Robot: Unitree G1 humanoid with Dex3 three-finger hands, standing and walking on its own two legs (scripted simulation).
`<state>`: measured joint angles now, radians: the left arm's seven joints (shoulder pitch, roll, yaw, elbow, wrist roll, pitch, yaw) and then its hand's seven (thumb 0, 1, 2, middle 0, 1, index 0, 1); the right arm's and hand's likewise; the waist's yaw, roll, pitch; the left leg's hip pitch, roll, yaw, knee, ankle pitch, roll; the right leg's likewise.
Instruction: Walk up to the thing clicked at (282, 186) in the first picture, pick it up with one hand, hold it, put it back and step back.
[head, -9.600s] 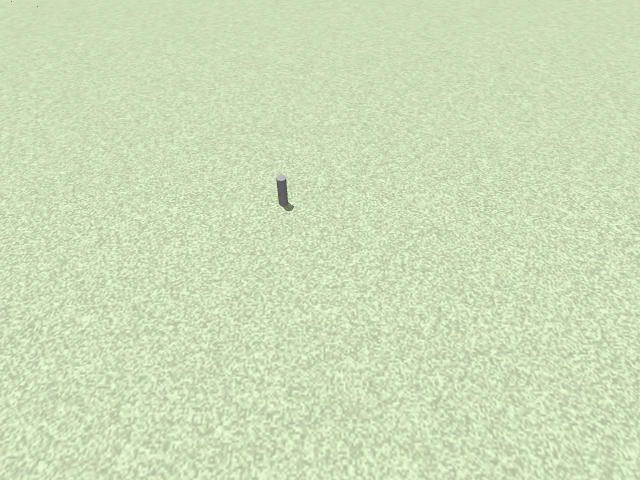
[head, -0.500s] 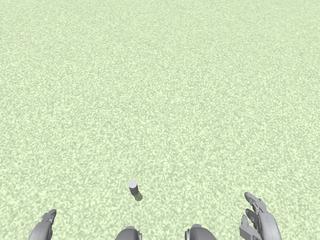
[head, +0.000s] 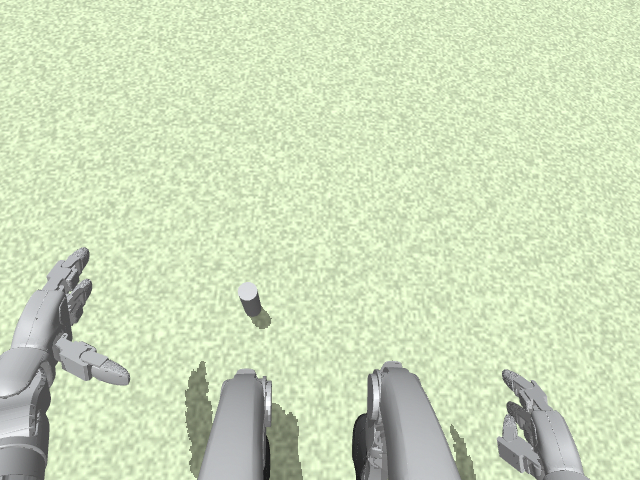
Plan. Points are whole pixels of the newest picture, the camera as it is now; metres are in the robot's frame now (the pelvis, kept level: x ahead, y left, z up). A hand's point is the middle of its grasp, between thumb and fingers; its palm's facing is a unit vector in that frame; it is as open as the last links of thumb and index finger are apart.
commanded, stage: go down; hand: left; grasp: from the side
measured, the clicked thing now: (250, 300) +0.46 +0.14 -0.50
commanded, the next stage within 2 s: approach in 1.44 s
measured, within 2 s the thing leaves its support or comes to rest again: neither
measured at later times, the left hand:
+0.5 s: hand (112, 287) +0.38 +0.31 -0.14, palm faces -0.01 -0.99 -0.12, open 17.3 cm
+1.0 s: hand (117, 273) +0.41 +0.32 -0.17, palm faces -0.03 -0.99 -0.10, open 17.3 cm
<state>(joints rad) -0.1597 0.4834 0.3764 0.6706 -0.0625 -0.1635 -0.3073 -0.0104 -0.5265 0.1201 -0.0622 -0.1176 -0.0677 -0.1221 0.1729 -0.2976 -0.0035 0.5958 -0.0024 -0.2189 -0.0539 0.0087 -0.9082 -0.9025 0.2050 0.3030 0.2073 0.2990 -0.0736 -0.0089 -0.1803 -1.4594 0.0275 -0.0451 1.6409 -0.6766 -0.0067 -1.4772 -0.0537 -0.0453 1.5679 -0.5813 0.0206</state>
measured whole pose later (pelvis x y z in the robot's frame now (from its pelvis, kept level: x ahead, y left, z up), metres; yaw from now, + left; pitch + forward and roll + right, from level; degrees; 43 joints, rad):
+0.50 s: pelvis -0.03 +0.00 -0.10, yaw -1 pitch +33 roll -5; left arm -0.55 0.68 0.57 1.01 -0.10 -0.38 -0.54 -0.01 -0.51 0.09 -0.05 -0.10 -0.06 -0.10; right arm 0.16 -0.33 0.07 0.64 -0.01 -0.17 -0.01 0.01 -0.89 -0.90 0.21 0.30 0.21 0.30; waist -0.13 -0.01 -0.16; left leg -1.87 0.02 -0.07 1.98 -0.70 0.00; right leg -1.88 -0.06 -0.05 1.89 -0.59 0.02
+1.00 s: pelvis -0.05 +0.00 -0.16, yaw -2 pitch +32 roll -6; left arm -0.72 0.79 0.63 1.10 -0.08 -0.40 -0.62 -0.01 -0.50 0.08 -0.04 -0.09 -0.05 -0.08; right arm 0.16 -0.34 0.10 0.66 -0.04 -0.14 0.01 0.00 -0.90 -0.90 0.21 0.30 0.21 0.30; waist -0.16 -0.01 -0.11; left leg -2.05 0.00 -0.09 2.18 -0.70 0.01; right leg -2.04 -0.07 -0.05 2.06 -0.58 0.03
